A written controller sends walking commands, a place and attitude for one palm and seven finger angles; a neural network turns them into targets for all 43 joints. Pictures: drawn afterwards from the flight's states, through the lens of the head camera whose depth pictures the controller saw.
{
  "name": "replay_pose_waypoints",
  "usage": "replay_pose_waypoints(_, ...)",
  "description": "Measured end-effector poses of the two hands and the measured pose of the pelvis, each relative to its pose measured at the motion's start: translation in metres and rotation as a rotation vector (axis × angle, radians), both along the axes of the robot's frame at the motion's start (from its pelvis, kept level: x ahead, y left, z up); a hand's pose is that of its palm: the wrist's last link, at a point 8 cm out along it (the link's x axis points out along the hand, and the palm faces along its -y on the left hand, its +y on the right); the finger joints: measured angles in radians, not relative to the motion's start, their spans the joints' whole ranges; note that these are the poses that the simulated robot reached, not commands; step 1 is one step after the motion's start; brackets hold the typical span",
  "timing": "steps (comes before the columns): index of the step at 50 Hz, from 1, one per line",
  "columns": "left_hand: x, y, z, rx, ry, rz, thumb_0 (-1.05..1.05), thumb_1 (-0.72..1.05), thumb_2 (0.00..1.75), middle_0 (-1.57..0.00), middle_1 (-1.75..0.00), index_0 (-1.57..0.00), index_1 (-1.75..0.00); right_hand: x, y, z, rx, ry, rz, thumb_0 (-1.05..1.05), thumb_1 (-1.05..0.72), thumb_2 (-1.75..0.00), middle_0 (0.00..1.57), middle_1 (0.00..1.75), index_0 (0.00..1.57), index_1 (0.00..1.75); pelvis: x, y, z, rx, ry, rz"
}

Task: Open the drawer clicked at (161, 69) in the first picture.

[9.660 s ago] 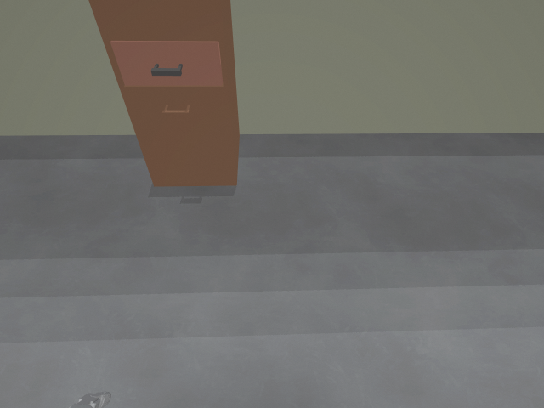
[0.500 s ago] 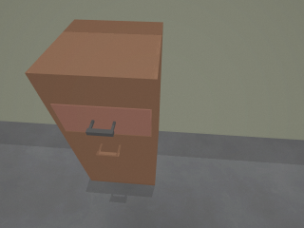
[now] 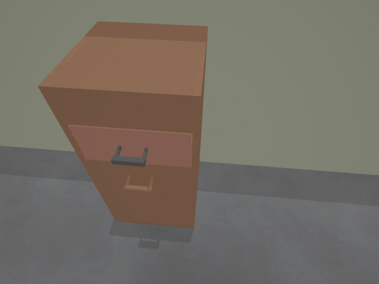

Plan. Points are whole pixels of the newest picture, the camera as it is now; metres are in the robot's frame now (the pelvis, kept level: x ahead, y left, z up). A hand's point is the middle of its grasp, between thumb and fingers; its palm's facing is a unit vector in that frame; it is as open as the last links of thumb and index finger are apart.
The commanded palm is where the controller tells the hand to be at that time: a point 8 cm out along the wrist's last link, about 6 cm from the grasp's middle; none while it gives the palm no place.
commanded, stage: raise the hand with hooked fingers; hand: left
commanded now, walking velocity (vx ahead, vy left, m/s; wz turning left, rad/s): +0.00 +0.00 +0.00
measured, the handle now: (130, 155) +0.51 +0.23 -0.11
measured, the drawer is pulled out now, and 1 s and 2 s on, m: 0.00 0.00 0.00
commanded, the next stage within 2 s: move the hooked fingers above the handle in 1.88 s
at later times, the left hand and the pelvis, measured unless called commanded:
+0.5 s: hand out of the picture +0.12 +0.18 -0.07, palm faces -0.04 -0.14 -0.99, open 9.1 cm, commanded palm +0.14 +0.21 +0.00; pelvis -0.06 -0.02 -0.04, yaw +0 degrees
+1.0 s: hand (87, 237) +0.21 +0.22 +0.01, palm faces +0.04 -0.10 -0.99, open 12.1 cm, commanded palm +0.19 +0.23 +0.06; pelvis -0.05 +0.00 -0.02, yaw +0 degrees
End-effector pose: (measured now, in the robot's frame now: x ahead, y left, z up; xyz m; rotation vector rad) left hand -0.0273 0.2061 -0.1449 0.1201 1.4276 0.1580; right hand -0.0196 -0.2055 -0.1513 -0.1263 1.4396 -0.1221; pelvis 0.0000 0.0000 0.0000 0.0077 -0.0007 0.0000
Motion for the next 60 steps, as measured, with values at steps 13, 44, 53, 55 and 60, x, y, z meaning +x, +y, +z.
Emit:
replay_pose_waypoints(13,0.204,0.000,0.166,0.767,-0.988,-0.756,0.04,0.80,0.83,-0.21,-0.39,-0.21,-0.39,0.131,-0.047,0.032,-0.092,-0.705,0.090,0.02,-0.92,-0.89,0.20,0.30,0.20,0.30,-0.045,0.006,-0.022,0.027,0.114,0.002)
replay_pose_waypoints(44,0.209,-0.004,0.186,1.052,-0.940,-1.094,0.00,0.05,0.53,-0.28,-0.85,-0.28,-0.85,0.131,-0.024,0.021,-0.003,-0.494,0.153,0.01,-0.90,-0.89,0.20,0.30,0.21,0.30,-0.051,-0.013,-0.021,0.032,0.113,-0.015)
replay_pose_waypoints(53,0.217,0.029,0.216,1.175,-1.003,-1.022,0.00,-0.16,0.44,-0.30,-0.98,-0.30,-0.98,0.142,-0.041,0.025,-0.080,-0.477,0.139,0.01,-0.91,-0.90,0.20,0.30,0.20,0.30,-0.044,0.002,-0.019,0.016,0.106,0.005)
replay_pose_waypoints(55,0.224,0.033,0.222,1.186,-1.003,-1.009,0.00,-0.21,0.42,-0.30,-1.01,-0.30,-1.01,0.150,-0.036,0.028,-0.073,-0.497,0.138,0.01,-0.91,-0.90,0.20,0.30,0.20,0.30,-0.043,0.005,-0.018,0.014,0.102,0.008)
replay_pose_waypoints(60,0.240,0.035,0.233,1.169,-0.993,-1.024,0.00,-0.32,0.37,-0.31,-1.09,-0.31,-1.09,0.172,-0.013,0.039,-0.035,-0.555,0.146,0.01,-0.91,-0.90,0.19,0.30,0.20,0.30,-0.041,0.011,-0.014,0.011,0.087,0.008)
